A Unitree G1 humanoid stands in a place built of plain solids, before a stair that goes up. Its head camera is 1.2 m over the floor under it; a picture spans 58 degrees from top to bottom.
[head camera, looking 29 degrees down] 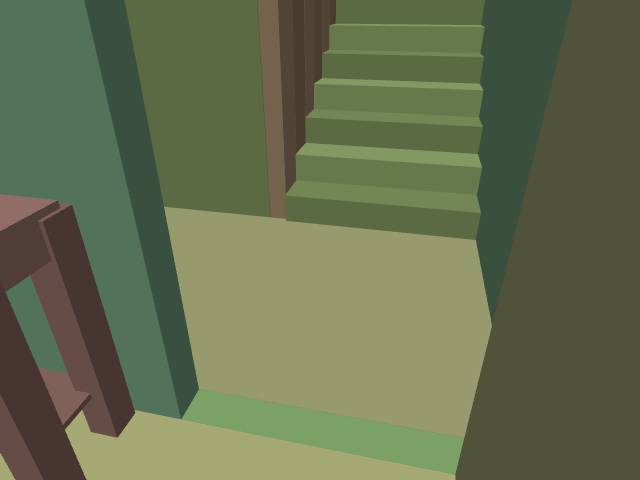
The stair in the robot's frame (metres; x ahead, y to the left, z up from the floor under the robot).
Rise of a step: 0.17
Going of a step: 0.26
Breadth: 1.13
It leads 13 degrees to the right of straight ahead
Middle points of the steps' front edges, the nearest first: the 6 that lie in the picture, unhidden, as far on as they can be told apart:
2.28 -0.34 0.17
2.54 -0.40 0.34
2.79 -0.45 0.52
3.05 -0.51 0.69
3.30 -0.57 0.86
3.55 -0.62 1.03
